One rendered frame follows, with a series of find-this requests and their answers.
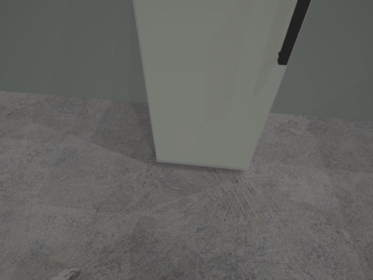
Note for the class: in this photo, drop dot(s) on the robot left hand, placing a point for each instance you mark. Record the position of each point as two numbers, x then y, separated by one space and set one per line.
68 274

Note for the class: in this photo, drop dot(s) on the fridge door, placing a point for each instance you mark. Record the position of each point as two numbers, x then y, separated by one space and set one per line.
212 73

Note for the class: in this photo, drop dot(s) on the handle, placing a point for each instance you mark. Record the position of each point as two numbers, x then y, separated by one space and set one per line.
293 31

